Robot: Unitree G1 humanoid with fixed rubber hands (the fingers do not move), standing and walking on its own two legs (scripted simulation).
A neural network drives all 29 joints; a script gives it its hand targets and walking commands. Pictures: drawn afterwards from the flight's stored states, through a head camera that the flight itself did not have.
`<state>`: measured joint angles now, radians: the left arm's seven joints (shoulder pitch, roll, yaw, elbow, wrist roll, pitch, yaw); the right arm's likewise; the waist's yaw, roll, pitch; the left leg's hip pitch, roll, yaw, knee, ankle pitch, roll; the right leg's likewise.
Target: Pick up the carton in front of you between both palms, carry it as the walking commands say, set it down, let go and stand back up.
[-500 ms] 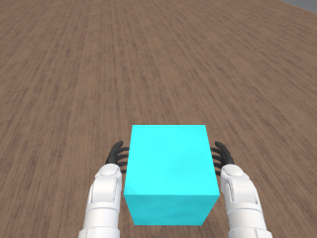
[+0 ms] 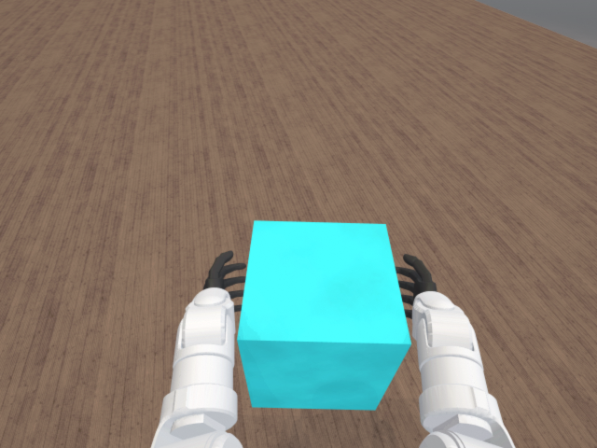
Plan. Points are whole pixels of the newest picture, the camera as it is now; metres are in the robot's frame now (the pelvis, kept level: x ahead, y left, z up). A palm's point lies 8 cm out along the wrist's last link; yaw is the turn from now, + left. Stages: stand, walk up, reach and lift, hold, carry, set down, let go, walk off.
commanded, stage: set down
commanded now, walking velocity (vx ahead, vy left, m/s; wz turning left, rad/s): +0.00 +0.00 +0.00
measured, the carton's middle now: (316, 318) +0.34 +0.00 -0.04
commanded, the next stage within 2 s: none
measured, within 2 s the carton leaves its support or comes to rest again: neither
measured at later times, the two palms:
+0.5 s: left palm (231, 339) +0.36 +0.16 -0.17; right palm (383, 332) +0.38 -0.14 -0.16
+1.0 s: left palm (234, 351) +0.41 +0.17 -0.31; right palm (362, 341) +0.44 -0.13 -0.30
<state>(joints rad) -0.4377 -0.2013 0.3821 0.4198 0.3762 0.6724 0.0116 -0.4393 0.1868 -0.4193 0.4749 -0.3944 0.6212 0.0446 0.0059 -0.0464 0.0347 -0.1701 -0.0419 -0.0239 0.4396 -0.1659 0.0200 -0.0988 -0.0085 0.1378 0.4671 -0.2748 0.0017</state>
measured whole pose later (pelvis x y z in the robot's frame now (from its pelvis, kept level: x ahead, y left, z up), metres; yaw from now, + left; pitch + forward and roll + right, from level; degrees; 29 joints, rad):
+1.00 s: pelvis -0.05 -0.02 -0.21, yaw -1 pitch +47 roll -3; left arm -0.94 -0.04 0.49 0.57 0.26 0.31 0.03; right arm -0.97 0.04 -0.45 0.65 -0.21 0.28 -0.06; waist 0.05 -0.05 -0.16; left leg -1.89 -0.07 -0.12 1.47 -0.40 -0.05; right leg -1.80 0.12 0.09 1.51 -0.54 0.06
